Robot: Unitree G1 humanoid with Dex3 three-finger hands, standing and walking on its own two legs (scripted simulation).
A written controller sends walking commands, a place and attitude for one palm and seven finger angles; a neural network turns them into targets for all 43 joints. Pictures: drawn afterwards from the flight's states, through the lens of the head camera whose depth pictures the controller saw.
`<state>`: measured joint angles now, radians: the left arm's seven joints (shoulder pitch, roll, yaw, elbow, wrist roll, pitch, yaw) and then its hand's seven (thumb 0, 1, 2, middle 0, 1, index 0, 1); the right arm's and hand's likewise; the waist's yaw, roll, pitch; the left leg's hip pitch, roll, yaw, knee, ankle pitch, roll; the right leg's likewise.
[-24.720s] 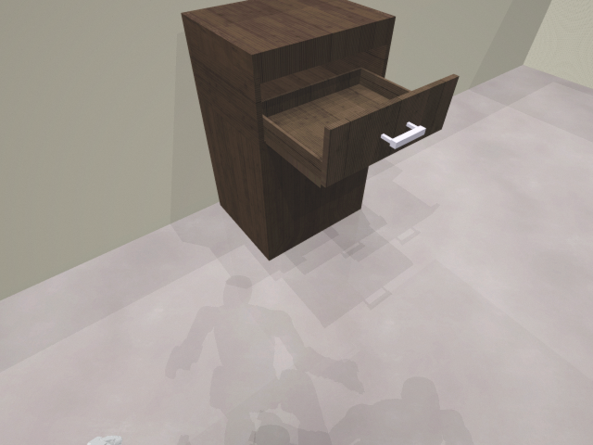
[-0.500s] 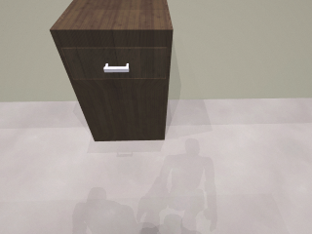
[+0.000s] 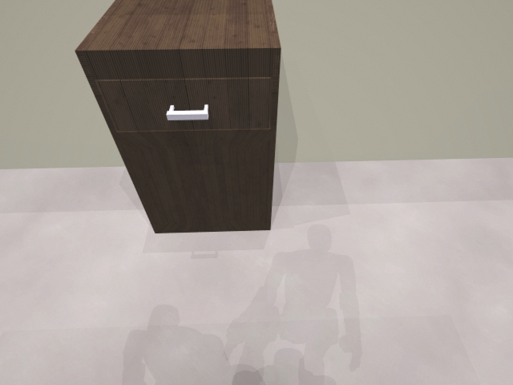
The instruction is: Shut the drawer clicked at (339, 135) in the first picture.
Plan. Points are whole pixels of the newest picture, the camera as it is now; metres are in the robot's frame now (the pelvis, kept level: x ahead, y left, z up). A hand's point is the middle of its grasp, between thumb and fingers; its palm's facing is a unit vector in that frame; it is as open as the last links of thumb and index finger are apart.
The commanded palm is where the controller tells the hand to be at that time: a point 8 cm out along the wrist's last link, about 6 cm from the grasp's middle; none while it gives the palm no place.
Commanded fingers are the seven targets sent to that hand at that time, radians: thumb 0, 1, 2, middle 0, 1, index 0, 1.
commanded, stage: look to check the result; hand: left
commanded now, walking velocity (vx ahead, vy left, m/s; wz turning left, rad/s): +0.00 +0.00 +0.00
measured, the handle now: (188, 111) +0.86 +0.26 -0.08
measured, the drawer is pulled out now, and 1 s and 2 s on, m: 0.00 0.00 0.00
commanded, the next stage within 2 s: stand and wait in 0.10 s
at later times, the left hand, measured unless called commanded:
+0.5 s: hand out of the picture +0.02 +0.17 -0.17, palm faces +0.01 -0.98 -0.21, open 7.4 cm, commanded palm none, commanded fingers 0.00 0.90 0.90 -0.20 -0.30 -0.20 -0.30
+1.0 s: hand out of the picture +0.03 +0.17 -0.17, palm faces +0.02 -0.98 -0.21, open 7.4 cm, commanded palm none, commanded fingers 0.00 0.90 0.90 -0.20 -0.30 -0.20 -0.30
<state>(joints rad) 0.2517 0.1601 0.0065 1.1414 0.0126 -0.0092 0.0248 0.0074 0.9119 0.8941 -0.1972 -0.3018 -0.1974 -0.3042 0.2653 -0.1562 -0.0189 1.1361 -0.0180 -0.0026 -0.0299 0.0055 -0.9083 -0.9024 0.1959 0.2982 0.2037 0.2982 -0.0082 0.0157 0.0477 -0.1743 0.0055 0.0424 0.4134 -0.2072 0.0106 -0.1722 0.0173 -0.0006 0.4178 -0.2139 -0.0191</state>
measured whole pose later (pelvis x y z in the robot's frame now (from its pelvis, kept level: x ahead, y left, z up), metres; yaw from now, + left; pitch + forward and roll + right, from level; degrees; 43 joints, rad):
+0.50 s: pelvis +0.01 -0.01 +0.00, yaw +0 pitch -2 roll +0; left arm 0.24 0.17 0.01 1.14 0.01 -0.01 0.02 0.01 0.91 0.89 -0.20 -0.30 -0.20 -0.30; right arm 0.25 -0.17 -0.02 1.15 -0.02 0.00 -0.03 0.01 -0.91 -0.90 0.20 0.30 0.20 0.30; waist -0.01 0.01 0.05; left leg -0.15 0.02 0.04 0.39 -0.21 0.00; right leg -0.15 0.03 0.00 0.40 -0.22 -0.03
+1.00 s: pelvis +0.02 -0.01 +0.00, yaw +0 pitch -2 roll +0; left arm 0.23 0.17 0.01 1.14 0.01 -0.02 0.02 0.01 0.91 0.89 -0.20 -0.30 -0.20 -0.30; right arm 0.24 -0.17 -0.02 1.15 -0.02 0.00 -0.03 0.01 -0.91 -0.90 0.20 0.30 0.20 0.30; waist -0.01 0.01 0.04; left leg -0.14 0.02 0.04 0.38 -0.22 -0.01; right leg -0.13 0.03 -0.01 0.38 -0.22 -0.03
